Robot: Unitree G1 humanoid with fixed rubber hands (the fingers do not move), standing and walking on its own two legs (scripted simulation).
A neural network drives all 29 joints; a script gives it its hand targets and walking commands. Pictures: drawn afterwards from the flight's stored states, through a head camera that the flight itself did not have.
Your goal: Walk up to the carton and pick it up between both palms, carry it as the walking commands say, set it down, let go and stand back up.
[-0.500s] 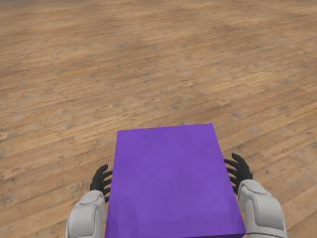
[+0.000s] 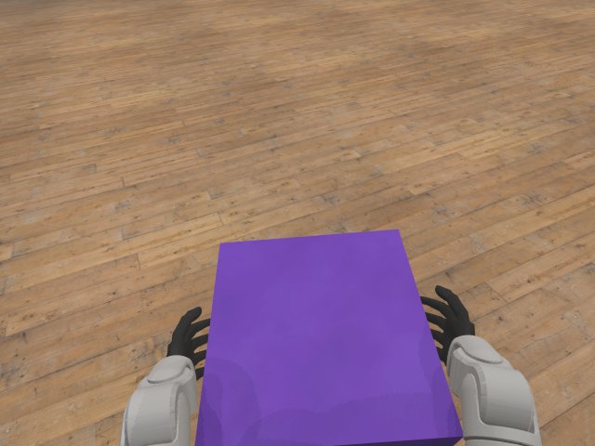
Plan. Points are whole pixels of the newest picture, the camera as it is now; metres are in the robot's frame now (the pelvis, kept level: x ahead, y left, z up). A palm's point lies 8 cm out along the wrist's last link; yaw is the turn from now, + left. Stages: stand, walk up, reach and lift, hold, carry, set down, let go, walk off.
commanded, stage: carry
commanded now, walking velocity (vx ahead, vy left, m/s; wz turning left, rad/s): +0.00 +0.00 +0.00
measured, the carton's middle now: (318, 360) +0.29 +0.00 -0.03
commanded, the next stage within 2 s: none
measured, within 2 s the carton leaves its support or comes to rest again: neither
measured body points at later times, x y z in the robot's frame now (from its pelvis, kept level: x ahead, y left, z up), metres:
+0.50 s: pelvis +0.00 +0.00 +0.00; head -0.02 +0.00 +0.45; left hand +0.27 +0.18 +0.03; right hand +0.28 -0.18 +0.05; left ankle -0.01 +0.13 -0.73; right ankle +0.06 -0.09 -0.73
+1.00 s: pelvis +0.00 -0.01 -0.01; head -0.01 -0.02 +0.44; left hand +0.29 +0.13 +0.05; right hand +0.24 -0.23 +0.06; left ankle -0.01 +0.13 -0.73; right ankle +0.00 -0.11 -0.73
